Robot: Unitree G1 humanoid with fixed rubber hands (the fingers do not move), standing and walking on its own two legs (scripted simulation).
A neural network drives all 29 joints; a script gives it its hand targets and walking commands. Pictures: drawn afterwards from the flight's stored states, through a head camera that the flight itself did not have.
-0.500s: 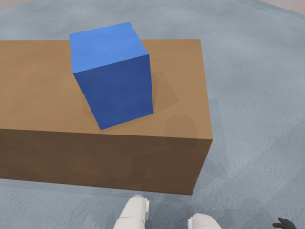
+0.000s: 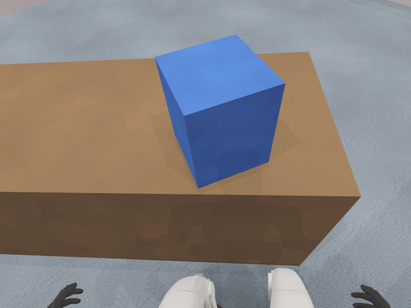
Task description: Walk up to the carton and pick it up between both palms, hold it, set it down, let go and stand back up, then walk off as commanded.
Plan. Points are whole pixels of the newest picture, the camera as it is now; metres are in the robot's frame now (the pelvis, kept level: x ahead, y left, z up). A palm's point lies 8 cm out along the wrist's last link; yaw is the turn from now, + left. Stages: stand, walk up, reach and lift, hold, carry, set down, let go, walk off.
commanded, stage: walk up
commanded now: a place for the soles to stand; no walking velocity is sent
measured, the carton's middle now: (216, 114) +0.52 +0.02 +0.05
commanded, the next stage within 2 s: none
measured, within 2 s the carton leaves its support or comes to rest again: neither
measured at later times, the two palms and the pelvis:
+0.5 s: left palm (29, 297) +0.13 +0.41 -0.09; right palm out of the picture +0.11 -0.24 -0.11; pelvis +0.04 +0.09 -0.01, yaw -3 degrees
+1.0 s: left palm (71, 267) +0.20 +0.35 -0.11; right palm (373, 293) +0.16 -0.27 -0.08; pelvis +0.08 +0.04 +0.00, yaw -1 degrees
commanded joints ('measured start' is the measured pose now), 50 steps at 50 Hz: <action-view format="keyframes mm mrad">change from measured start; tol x32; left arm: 1 34 289 102 70 -10 -16 -1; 13 457 370 170 158 19 -19 64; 25 -285 264 81 -37 45 19 -19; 50 -200 173 51 -1 8 26 -56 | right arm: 1 88 -332 -142 -68 -24 -46 -23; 50 149 -291 -90 14 -14 -140 -97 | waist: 1 -71 -83 -66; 9 -38 37 -158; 13 203 -458 -297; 21 -114 -356 -215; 24 -166 210 -49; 26 -68 -131 30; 50 -73 92 -242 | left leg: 1 223 236 -670 -709 -208 -71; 8 347 267 -489 -520 524 -69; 12 -199 181 -216 -177 575 -203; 15 -455 65 -306 484 -129 -166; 22 321 -14 -128 -230 -97 -89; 25 -88 310 -1271 -897 -770 -7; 42 -20 95 -486 -165 549 7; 44 -210 -23 -242 167 247 -111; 46 -211 11 -184 132 -192 -100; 50 191 160 -570 -437 214 -5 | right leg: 1 -260 -3 60 -125 59 -39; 8 -168 -5 -9 -400 -114 -68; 13 697 -188 303 -883 -64 -264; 15 468 -446 767 -1061 -341 -379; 21 -91 -264 243 -873 -413 -216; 24 -489 67 -10 -49 -233 -32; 38 -144 20 81 -361 -103 -52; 43 499 -108 266 -799 372 -149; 50 -77 7 37 -364 257 -67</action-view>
